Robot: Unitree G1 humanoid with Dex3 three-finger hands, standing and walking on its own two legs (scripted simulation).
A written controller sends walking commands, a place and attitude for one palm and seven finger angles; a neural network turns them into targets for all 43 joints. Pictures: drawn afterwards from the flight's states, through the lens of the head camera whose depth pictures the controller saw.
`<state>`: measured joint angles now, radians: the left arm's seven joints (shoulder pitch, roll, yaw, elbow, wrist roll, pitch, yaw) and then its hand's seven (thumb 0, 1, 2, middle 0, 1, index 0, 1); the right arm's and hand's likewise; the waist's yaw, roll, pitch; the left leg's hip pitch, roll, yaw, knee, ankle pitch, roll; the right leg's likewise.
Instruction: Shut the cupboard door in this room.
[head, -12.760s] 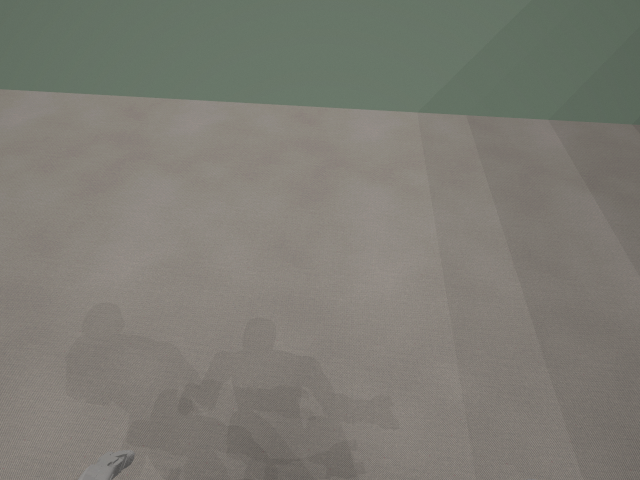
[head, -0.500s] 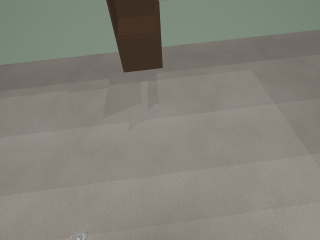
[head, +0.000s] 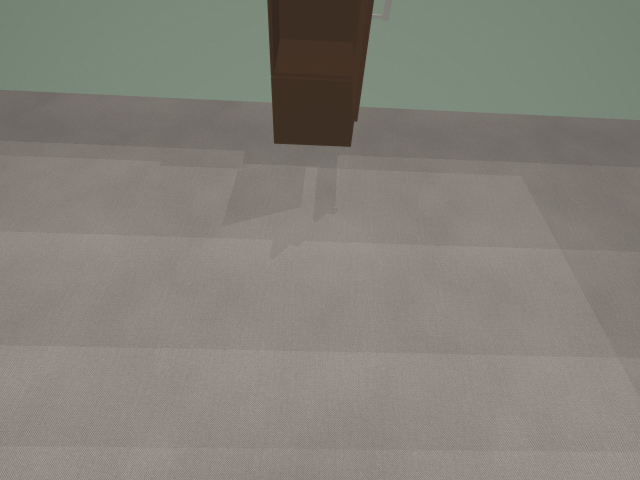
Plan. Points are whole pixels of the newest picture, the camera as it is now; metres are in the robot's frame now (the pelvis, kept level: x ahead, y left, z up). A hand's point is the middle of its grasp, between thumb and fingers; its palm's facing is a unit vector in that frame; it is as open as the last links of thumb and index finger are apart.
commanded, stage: turn or walk to find it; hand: left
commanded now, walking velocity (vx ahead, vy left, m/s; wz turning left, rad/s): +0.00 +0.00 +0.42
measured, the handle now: out of the picture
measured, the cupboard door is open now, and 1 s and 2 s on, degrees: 87 87 87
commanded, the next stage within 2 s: stand and wait in 1.46 s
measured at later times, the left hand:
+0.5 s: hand out of the picture +0.02 +0.20 -0.16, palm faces +0.16 -0.95 -0.28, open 7.4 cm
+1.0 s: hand out of the picture -0.12 +0.16 -0.17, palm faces +0.42 -0.87 -0.26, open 7.4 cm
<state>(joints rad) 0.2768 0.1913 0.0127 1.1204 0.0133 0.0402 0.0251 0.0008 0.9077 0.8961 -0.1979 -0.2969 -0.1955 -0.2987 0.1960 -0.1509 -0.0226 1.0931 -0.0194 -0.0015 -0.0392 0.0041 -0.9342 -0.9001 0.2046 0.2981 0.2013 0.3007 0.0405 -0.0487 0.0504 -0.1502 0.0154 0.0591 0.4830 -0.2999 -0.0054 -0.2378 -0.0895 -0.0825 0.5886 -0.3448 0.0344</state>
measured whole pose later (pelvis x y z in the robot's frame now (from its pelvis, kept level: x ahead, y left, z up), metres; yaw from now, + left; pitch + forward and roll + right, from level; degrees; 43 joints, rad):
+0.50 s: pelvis -0.04 -0.02 +0.00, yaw +9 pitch +2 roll +0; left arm 0.13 0.21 0.05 0.98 0.01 0.03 0.02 0.00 0.91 0.90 -0.20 -0.30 -0.19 -0.30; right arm 0.25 -0.19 -0.05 1.03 -0.03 0.03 -0.01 0.00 -0.90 -0.90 0.21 0.30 0.20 0.30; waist -0.02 0.03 0.07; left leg -0.32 -0.02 -0.09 0.51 -0.21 -0.02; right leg -0.32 -0.03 -0.06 0.72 -0.44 0.05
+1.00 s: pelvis -0.05 -0.03 +0.00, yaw +23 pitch +0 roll +1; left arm 0.27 0.20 0.03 0.98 0.03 0.01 0.02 0.00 0.91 0.90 -0.20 -0.30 -0.20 -0.30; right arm 0.12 -0.25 -0.06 0.99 -0.02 0.06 0.01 0.00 -0.91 -0.90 0.20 0.30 0.20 0.30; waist 0.04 0.00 0.10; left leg -0.34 0.04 0.06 0.79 -0.42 -0.06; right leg -0.21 -0.13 -0.27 0.57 -0.35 -0.01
